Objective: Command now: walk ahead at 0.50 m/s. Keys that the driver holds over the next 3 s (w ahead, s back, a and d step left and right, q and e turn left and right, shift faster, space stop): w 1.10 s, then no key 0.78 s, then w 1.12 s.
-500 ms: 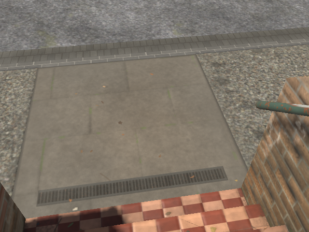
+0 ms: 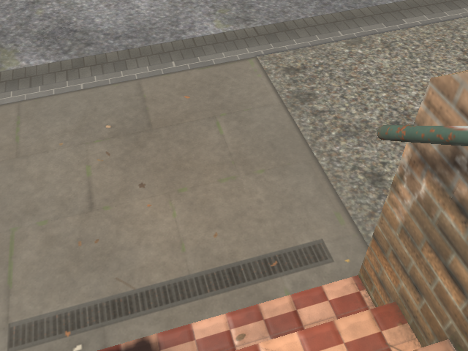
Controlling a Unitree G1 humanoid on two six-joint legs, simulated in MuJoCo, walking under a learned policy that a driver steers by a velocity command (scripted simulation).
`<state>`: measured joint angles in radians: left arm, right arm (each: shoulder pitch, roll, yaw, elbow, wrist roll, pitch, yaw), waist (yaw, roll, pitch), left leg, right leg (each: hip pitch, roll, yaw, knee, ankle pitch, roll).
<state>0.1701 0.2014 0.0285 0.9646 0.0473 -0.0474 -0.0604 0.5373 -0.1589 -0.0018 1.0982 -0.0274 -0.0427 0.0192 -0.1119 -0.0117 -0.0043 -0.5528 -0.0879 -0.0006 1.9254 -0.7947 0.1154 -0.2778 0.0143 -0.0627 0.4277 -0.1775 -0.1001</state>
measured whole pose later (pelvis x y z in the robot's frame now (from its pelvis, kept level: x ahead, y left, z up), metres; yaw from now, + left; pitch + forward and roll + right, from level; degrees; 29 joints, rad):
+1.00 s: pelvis +0.45 +0.06 -0.35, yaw +2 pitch +1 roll +5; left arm 0.12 0.23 -0.04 0.91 0.11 -0.07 -0.10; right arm 0.63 -0.11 0.06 1.17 -0.07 -0.10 0.04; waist -0.14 -0.08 -0.04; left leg -0.30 -0.16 0.08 1.39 -0.92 0.13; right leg -0.36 -0.09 0.02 0.36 0.28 -0.03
